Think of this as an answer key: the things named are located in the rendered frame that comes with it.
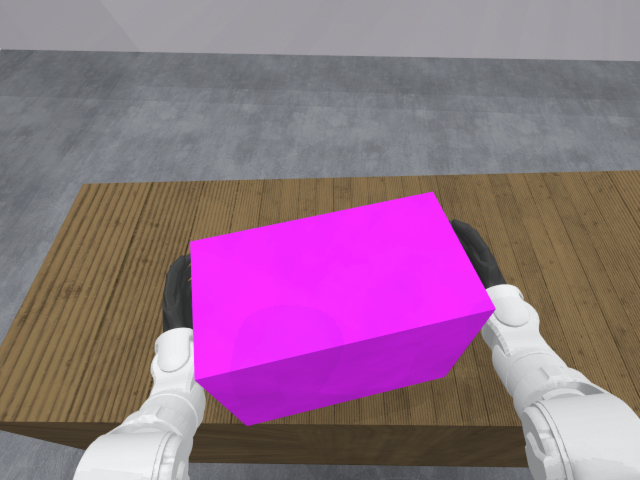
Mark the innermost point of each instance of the left robot forearm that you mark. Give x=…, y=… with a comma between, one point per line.
x=177, y=402

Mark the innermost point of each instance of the right robot hand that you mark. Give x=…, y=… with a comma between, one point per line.
x=479, y=254

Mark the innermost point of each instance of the robot right upper arm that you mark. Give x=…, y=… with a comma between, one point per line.
x=590, y=437

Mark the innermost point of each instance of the right robot forearm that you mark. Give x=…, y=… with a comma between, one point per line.
x=529, y=369

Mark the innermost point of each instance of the carton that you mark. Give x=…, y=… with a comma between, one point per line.
x=313, y=312

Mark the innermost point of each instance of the pedestal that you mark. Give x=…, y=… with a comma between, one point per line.
x=76, y=361

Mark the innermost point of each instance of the left robot hand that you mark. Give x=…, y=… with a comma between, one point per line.
x=177, y=295

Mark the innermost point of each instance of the robot left upper arm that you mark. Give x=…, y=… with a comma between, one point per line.
x=136, y=456

